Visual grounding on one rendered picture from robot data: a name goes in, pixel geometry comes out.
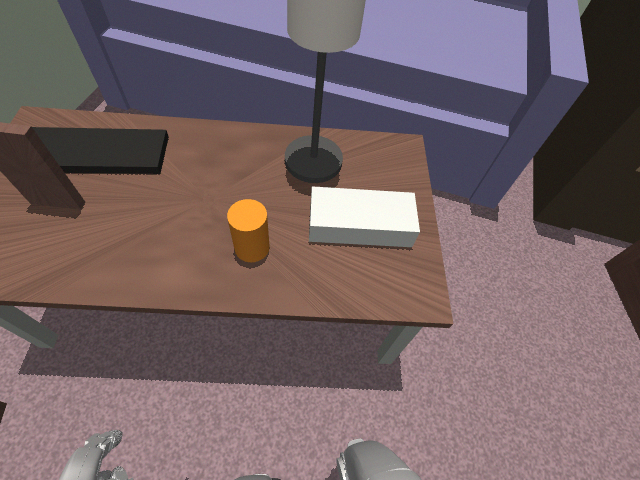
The left robot hand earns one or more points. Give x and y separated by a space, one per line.
85 462

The coffee table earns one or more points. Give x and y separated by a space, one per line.
161 243

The armchair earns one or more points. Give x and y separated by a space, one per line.
586 175

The sofa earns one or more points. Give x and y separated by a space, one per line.
484 81

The desk lamp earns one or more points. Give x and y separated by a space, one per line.
324 26

